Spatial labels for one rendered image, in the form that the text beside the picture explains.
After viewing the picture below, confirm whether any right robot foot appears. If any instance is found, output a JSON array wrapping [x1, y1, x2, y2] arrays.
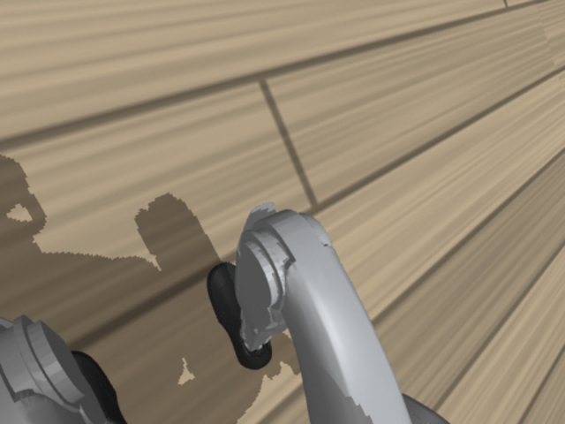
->
[[207, 262, 272, 370]]

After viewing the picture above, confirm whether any left robot foot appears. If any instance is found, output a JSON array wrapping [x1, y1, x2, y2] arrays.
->
[[71, 351, 127, 424]]

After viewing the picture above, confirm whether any right robot hand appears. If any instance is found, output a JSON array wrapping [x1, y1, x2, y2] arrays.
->
[[402, 393, 450, 424]]

